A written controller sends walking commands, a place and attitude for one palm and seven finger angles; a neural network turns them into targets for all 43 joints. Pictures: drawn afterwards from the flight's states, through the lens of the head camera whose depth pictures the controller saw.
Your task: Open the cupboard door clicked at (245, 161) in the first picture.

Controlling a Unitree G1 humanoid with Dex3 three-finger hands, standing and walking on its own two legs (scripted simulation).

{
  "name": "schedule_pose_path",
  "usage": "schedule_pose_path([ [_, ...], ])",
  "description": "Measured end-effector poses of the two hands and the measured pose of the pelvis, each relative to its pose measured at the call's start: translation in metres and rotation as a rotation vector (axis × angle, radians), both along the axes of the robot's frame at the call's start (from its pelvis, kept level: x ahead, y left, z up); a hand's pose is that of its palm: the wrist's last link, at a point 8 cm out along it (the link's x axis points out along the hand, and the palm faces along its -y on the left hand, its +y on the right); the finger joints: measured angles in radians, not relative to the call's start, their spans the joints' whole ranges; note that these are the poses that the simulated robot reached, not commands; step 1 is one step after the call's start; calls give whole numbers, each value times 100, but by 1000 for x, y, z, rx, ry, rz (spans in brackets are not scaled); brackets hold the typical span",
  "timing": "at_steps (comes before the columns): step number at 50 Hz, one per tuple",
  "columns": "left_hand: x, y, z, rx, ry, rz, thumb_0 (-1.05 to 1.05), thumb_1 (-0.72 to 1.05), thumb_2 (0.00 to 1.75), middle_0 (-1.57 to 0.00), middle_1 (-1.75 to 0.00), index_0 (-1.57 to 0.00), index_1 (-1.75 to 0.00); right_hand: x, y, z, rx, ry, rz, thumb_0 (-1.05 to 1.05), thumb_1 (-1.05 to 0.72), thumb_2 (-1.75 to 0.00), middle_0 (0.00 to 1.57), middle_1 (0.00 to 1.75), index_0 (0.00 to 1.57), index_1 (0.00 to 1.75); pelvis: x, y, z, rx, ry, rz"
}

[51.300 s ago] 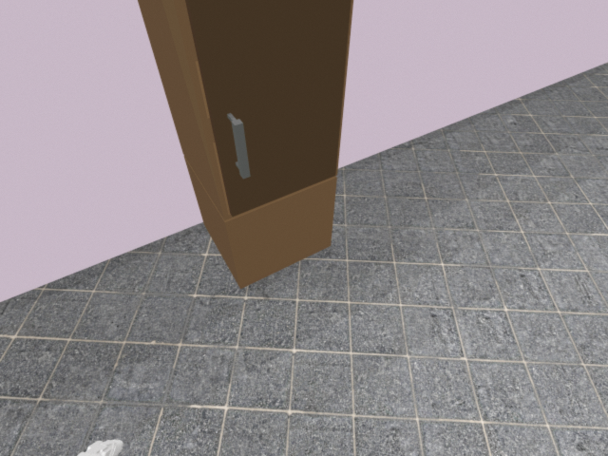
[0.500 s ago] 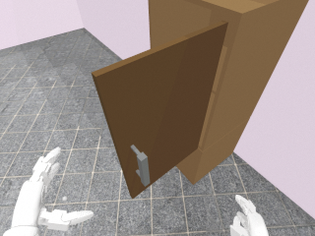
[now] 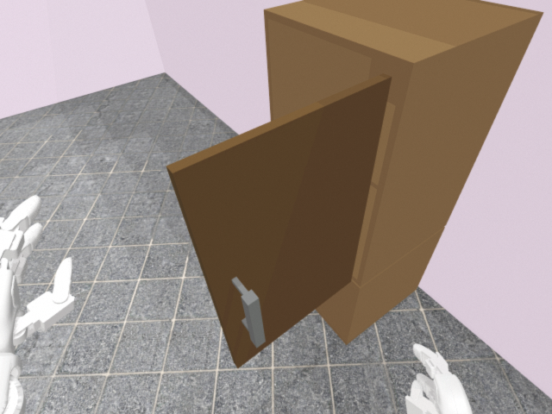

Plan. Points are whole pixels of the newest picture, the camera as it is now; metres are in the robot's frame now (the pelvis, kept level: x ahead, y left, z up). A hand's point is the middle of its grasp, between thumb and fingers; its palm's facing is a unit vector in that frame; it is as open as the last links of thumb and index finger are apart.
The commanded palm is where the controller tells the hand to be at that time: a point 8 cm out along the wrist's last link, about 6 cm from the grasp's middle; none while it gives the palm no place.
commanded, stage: draw the hand back to the body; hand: left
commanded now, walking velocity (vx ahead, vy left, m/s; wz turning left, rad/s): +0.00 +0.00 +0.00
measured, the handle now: (248, 312) +0.32 +0.10 -0.09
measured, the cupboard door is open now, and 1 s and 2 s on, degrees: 92 92 92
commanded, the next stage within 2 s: step back with the hand held close in 0.34 s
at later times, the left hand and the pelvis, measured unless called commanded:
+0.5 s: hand (67, 301) +0.18 +0.25 +0.16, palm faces +0.44 -0.80 -0.41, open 7.4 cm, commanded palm +0.13 +0.29 +0.18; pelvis -0.01 -0.01 +0.01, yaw +0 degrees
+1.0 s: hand (18, 344) +0.14 +0.28 +0.16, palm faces +0.36 -0.78 -0.52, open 7.4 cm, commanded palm +0.07 +0.32 +0.18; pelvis -0.07 +0.02 +0.00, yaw -1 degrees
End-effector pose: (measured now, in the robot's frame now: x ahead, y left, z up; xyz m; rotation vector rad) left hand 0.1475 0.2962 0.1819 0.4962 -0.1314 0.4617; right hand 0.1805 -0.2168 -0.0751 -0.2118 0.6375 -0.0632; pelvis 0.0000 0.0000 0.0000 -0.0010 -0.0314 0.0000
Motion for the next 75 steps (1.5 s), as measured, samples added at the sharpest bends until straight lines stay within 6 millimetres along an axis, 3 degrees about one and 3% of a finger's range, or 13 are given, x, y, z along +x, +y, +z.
schedule_pose_path([
  [3,-1,0,3,-1,-18,5,1,75,84,-20,-30,-21,-30,-1,-4,0,2,6,-4,1,-91,-90,20,30,21,29,-1,-2,1,1,-7,-2],
  [11,-3,-8,-13,-53,36,-6,1,86,89,-21,-30,-21,-30,-10,-12,0,-11,30,-18,1,-91,-90,20,30,20,29,-5,-7,4,0,-21,-6],
  [24,-6,-9,-6,-34,15,-14,1,89,90,-21,-30,-21,-30,-18,-13,-1,-6,31,-24,1,-91,-90,20,30,20,29,-10,-8,6,-1,-35,-10],
  [29,-4,-2,7,46,-13,-37,1,89,90,-21,-30,-21,-30,-21,-14,0,-15,53,-37,1,-91,-90,20,30,21,29,-15,-5,5,-13,3,-6],
  [38,-8,2,-6,73,97,-113,1,89,90,-21,-30,-21,-30,-44,-21,2,-43,104,-129,1,-91,-90,20,30,21,29,-31,9,6,-6,42,-27],
  [45,-29,11,-1,98,61,-126,1,89,90,-22,-30,-22,-30,-69,-13,5,-56,110,-139,1,-91,-90,20,30,20,29,-53,16,3,-9,38,-30],
  [59,-93,27,-5,125,-22,-79,1,89,90,-21,-30,-22,-30,-123,6,-1,-69,98,-77,1,-90,-90,20,30,21,29,-105,23,-6,-34,19,19],
  [68,-146,23,1,138,-61,-20,1,89,90,-21,-30,-22,-30,-139,7,-14,-59,118,0,1,-90,-90,20,30,21,30,-134,13,-10,-30,25,65],
  [75,-161,36,-3,128,-85,-43,1,89,90,-21,-30,-22,-30,-156,13,-3,-87,89,-23,1,-91,-90,20,30,21,29,-163,21,-9,-37,15,57],
])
